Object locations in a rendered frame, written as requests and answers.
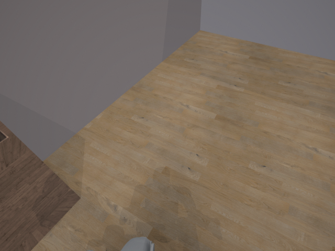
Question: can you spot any cabinet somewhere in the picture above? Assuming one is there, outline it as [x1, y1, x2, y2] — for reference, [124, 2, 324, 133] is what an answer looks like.
[0, 121, 80, 251]

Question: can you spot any left robot thigh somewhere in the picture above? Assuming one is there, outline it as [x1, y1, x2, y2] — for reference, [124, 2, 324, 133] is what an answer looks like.
[121, 237, 154, 251]

